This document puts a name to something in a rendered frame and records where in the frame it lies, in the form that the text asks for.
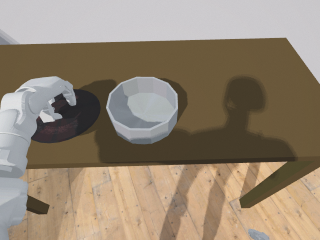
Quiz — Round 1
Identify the robot right hand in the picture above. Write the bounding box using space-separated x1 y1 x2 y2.
248 229 270 240

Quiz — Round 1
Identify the table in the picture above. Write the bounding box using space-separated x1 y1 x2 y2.
0 37 320 215

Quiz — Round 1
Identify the knob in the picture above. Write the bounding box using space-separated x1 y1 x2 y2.
51 99 70 115

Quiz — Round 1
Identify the robot left forearm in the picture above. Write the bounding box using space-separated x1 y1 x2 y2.
0 86 47 179

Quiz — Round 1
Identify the pot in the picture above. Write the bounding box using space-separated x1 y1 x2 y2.
106 77 178 145

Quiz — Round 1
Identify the robot left upper arm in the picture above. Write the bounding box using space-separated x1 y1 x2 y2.
0 177 29 240

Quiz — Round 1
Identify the robot left hand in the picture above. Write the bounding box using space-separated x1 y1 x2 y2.
20 76 77 123

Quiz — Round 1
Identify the lid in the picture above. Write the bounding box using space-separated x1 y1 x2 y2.
31 89 101 144

